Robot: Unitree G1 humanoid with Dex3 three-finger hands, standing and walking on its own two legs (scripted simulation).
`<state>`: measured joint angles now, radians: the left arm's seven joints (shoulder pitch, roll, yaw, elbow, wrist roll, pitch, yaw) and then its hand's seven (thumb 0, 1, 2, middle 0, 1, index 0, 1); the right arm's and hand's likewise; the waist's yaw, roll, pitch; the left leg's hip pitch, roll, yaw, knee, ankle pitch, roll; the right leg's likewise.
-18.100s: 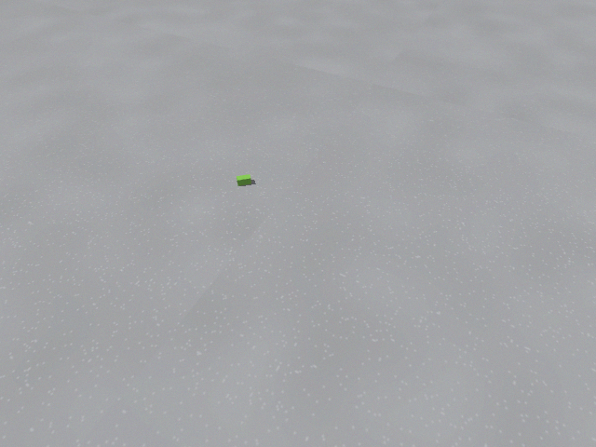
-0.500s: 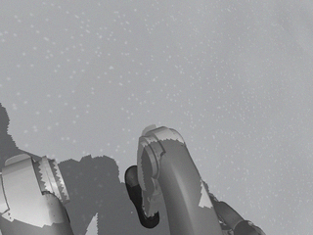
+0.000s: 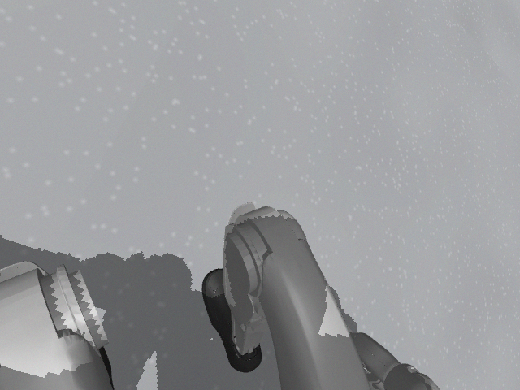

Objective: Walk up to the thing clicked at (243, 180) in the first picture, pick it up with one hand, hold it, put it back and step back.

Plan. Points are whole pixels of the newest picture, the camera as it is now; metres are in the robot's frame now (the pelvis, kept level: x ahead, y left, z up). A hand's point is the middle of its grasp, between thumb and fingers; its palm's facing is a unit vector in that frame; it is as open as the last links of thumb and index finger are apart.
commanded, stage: rest palm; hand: left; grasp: from above
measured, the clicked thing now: out of the picture +0.42 +0.38 -0.28
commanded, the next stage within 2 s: close in 0.06 s
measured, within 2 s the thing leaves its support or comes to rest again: neither
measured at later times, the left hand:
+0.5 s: hand out of the picture +0.40 +0.37 -0.24, palm faces -0.42 -0.15 -0.90, open 12.8 cm
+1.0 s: hand out of the picture +0.41 +0.35 -0.24, palm faces -0.39 -0.12 -0.91, open 10.6 cm
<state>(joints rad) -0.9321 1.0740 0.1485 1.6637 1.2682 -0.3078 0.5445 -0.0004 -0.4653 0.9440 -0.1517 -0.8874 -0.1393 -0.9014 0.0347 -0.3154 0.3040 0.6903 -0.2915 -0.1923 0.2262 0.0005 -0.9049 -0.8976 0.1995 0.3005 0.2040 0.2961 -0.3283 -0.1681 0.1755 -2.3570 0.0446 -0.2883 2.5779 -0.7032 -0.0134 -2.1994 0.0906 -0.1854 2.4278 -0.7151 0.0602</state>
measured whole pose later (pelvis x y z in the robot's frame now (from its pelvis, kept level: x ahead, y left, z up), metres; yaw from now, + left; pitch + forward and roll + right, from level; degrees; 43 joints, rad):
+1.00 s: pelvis +0.00 +0.00 +0.00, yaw -1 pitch +24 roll -14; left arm -0.90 1.03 0.14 1.65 1.34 -0.33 0.67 0.00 0.04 0.57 -0.49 -0.62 -0.51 -0.60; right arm 0.00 -0.32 0.31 0.69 -0.31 -0.19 0.23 0.00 -0.89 -0.89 0.20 0.30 0.21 0.30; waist -0.31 -0.17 0.16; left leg -2.35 0.05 -0.30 2.58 -0.70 -0.01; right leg -2.20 0.10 -0.19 2.42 -0.69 0.06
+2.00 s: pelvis +0.00 +0.00 +0.00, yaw -1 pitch +25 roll -14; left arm -0.93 1.06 0.18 1.66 1.27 -0.27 0.59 -0.01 0.57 0.10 -0.94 -0.21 -0.98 -0.17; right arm 0.04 -0.35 0.29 0.69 -0.29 -0.22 0.22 0.00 -0.89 -0.89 0.20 0.30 0.20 0.30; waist -0.33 -0.17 0.16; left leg -2.37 0.05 -0.29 2.57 -0.69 0.00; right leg -2.21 0.10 -0.18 2.42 -0.69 0.06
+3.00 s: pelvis -0.01 -0.01 +0.03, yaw +4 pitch +30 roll -11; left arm -0.83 0.84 0.11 1.24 1.20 -0.27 0.26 -0.01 0.56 0.00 -1.09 0.00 -1.11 0.00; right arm 0.11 -0.31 0.13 0.68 -0.15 -0.07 0.20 0.00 -0.92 -0.90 0.20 0.30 0.20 0.30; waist -0.20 -0.03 0.02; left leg -2.34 0.04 -0.20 2.44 -0.65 -0.01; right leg -2.20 0.06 -0.13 2.34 -0.69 0.04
